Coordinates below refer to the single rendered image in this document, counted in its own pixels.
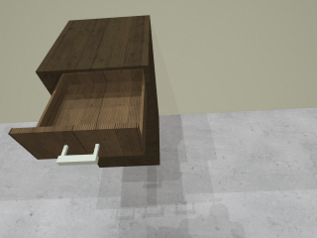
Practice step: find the handle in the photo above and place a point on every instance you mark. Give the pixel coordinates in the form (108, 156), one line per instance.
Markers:
(76, 160)

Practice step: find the drawer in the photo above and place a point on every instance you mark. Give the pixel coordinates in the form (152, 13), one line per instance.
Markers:
(106, 107)

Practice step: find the cabinet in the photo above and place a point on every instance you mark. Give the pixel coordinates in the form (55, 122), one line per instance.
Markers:
(105, 44)

